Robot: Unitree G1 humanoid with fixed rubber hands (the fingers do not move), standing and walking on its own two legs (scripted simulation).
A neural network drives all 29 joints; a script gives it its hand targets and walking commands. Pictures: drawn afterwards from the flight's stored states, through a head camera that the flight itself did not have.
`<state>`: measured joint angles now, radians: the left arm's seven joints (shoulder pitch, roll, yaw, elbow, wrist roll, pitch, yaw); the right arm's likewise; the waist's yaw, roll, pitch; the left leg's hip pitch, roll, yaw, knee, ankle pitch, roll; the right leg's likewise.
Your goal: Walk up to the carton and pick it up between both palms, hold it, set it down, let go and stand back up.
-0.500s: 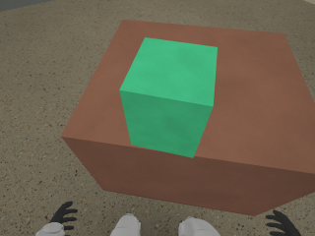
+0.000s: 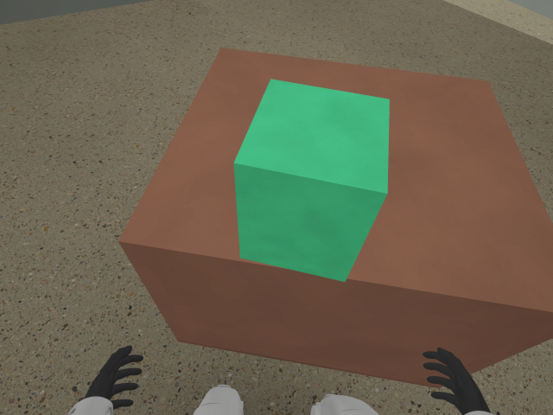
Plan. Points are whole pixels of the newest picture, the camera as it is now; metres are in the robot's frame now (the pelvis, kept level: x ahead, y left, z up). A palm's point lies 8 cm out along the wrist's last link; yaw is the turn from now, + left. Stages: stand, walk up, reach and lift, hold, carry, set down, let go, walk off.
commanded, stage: reach and lift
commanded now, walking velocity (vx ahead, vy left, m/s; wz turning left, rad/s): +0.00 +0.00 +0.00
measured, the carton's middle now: (309, 184) +0.47 -0.02 +0.03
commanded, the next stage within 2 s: none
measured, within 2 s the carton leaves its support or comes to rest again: neither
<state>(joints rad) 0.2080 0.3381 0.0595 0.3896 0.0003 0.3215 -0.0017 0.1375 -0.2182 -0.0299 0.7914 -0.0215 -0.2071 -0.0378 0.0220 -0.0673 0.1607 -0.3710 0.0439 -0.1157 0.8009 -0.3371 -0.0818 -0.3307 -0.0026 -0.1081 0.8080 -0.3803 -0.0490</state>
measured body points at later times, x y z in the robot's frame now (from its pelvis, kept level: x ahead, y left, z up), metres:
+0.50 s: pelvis -0.05 +0.04 +0.01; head -0.07 +0.08 +0.45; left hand +0.16 +0.27 -0.05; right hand +0.13 -0.21 -0.02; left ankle +0.06 +0.17 -0.70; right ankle -0.05 -0.07 -0.71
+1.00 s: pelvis -0.04 +0.07 +0.01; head -0.07 +0.15 +0.46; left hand +0.19 +0.25 +0.01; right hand +0.17 -0.14 +0.05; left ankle +0.06 +0.17 -0.70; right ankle -0.05 -0.07 -0.70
